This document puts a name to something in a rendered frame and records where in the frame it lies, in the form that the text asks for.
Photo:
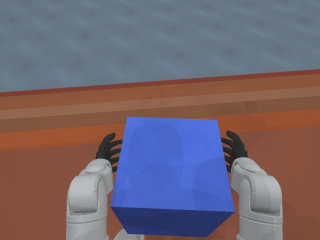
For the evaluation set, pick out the carton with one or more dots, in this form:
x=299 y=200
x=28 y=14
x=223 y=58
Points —
x=171 y=178

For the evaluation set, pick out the left robot thigh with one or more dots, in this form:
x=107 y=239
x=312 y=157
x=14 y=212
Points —
x=123 y=235

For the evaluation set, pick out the right robot hand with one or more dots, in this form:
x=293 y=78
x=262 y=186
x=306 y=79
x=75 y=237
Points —
x=237 y=151

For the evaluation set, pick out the left robot forearm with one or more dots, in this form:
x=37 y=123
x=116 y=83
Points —
x=87 y=202

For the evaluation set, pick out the left robot hand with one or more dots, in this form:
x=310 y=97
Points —
x=104 y=151

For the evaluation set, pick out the right robot forearm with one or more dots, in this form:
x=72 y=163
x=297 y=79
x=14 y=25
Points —
x=260 y=201

